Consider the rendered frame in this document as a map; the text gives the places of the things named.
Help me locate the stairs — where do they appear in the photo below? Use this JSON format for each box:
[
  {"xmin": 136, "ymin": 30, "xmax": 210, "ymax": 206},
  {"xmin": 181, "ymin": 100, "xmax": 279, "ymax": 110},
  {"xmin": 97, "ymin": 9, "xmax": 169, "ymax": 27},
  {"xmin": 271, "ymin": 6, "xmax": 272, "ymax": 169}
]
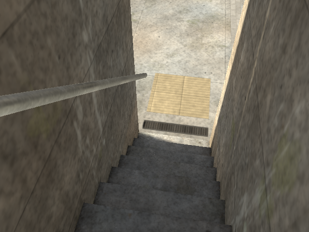
[{"xmin": 74, "ymin": 131, "xmax": 232, "ymax": 232}]

